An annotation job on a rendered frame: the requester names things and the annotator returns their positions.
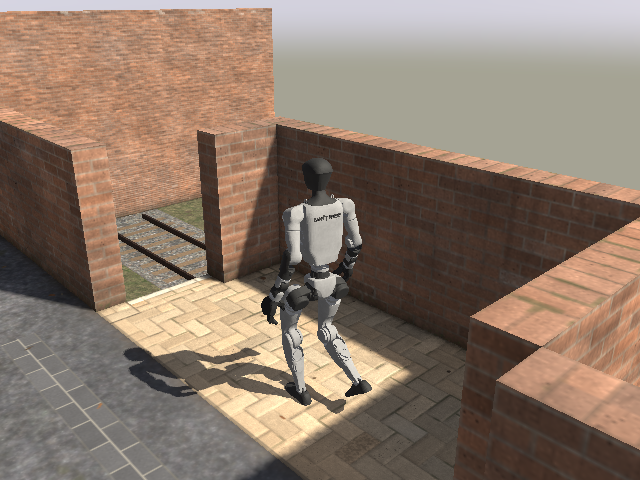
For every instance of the right robot upper arm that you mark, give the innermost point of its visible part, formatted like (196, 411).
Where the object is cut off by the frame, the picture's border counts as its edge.
(353, 239)

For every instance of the left robot hand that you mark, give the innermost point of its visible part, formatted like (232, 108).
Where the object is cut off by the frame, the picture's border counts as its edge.
(269, 308)

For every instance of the right robot hand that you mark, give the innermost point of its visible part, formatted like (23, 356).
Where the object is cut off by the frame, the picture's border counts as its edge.
(347, 272)

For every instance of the robot left forearm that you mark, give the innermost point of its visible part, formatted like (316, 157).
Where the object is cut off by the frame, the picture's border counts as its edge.
(283, 278)

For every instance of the left robot upper arm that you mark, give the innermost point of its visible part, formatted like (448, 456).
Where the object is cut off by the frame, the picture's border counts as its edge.
(292, 218)

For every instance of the humanoid robot torso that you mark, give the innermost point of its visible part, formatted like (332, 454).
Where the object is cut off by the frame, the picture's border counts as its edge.
(321, 233)

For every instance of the robot right thigh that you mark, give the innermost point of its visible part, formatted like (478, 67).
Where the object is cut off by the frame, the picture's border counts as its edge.
(327, 309)

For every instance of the robot right forearm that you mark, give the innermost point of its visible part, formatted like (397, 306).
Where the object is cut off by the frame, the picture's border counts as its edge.
(351, 256)

